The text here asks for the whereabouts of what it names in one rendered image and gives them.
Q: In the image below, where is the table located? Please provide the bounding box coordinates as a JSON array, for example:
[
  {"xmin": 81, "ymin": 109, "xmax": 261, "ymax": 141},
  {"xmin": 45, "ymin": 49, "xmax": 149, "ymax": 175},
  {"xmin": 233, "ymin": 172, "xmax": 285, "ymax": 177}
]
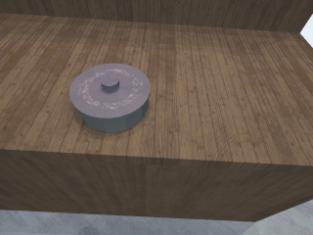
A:
[{"xmin": 0, "ymin": 0, "xmax": 313, "ymax": 222}]

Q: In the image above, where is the lid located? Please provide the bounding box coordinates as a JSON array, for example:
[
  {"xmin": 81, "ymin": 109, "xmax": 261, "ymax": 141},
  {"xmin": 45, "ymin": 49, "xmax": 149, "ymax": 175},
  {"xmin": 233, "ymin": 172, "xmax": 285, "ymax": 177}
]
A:
[{"xmin": 69, "ymin": 63, "xmax": 151, "ymax": 120}]

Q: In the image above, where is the knob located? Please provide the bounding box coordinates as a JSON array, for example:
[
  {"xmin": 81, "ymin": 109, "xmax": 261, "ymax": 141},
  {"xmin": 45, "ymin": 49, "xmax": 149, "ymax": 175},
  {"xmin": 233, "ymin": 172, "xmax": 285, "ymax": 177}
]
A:
[{"xmin": 101, "ymin": 74, "xmax": 119, "ymax": 90}]

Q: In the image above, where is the pot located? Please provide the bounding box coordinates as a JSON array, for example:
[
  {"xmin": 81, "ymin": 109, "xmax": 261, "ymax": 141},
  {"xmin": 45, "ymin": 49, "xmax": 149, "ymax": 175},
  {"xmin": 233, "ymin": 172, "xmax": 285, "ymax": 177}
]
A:
[{"xmin": 78, "ymin": 98, "xmax": 150, "ymax": 133}]

